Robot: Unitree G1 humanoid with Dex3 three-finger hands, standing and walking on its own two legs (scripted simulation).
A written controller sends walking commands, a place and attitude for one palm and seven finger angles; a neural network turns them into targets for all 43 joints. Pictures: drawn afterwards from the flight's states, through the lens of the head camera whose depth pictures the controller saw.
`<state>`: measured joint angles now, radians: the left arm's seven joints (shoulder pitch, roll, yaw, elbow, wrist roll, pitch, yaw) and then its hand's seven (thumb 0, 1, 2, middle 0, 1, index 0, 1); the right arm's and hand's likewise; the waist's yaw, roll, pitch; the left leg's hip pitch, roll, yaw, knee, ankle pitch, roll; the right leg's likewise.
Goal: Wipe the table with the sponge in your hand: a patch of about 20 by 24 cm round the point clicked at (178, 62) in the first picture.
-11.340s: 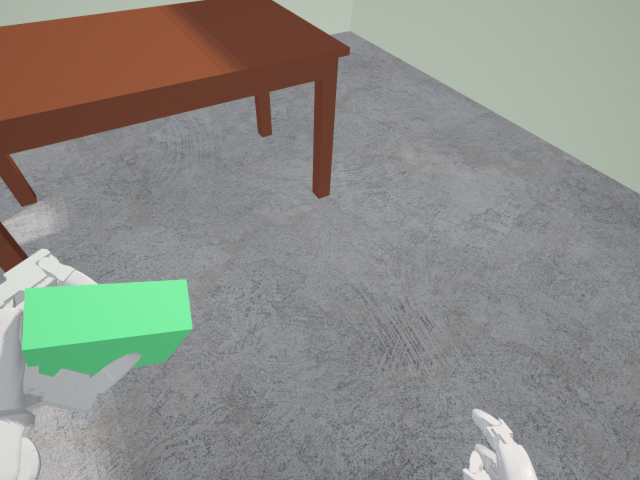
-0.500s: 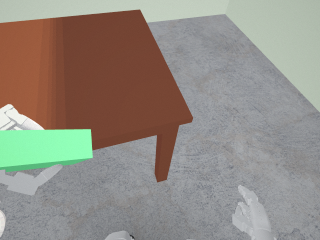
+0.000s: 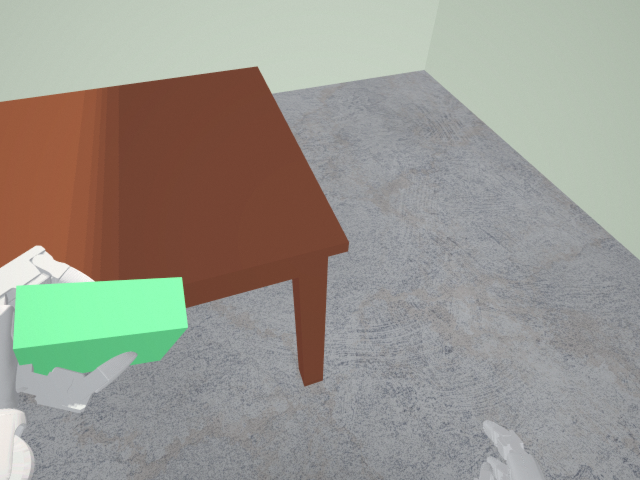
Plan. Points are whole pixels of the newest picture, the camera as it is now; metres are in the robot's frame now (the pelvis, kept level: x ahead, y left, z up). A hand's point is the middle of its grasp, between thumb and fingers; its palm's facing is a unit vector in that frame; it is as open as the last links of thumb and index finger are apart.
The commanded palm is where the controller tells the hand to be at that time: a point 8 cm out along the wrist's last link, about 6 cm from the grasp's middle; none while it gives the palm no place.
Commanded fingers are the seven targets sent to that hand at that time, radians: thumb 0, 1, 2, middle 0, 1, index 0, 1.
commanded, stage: come to a stop and stand still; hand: left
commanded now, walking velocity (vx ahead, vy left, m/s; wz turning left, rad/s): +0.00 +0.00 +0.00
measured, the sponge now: (126, 327) +0.23 +0.20 +0.14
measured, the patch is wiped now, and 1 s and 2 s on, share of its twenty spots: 0.00 0.00 0.00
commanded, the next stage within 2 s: look again from close up in 0.50 s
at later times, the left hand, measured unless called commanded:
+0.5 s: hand (60, 391) +0.17 +0.22 +0.16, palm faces +0.37 -0.84 -0.39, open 9.3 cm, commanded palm +0.12 +0.27 +0.18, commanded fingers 0.00 0.10 1.30 -1.20 -1.60 -1.20 -1.60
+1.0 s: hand (30, 380) +0.18 +0.26 +0.15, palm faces +0.31 -0.87 -0.38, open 9.3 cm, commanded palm +0.12 +0.29 +0.18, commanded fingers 0.00 0.10 1.30 -1.20 -1.60 -1.20 -1.60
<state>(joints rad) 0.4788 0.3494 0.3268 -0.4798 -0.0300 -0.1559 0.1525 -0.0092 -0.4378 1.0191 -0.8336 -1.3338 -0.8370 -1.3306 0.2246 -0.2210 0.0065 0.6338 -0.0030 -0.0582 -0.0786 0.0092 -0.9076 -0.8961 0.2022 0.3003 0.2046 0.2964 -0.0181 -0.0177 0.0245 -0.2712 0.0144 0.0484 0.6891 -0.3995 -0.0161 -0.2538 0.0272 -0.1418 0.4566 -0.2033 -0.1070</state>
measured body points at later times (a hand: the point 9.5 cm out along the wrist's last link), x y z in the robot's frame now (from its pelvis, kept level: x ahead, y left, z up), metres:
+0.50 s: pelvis -0.05 -0.01 +0.00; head -0.05 -0.01 +0.45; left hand +0.14 +0.27 +0.18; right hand +0.11 -0.23 -0.09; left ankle -0.03 +0.12 -0.74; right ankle +0.03 -0.05 -0.74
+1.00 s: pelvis -0.05 +0.02 +0.00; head -0.04 +0.05 +0.45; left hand +0.15 +0.30 +0.17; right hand +0.11 -0.21 -0.07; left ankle -0.03 +0.12 -0.74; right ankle +0.03 -0.05 -0.74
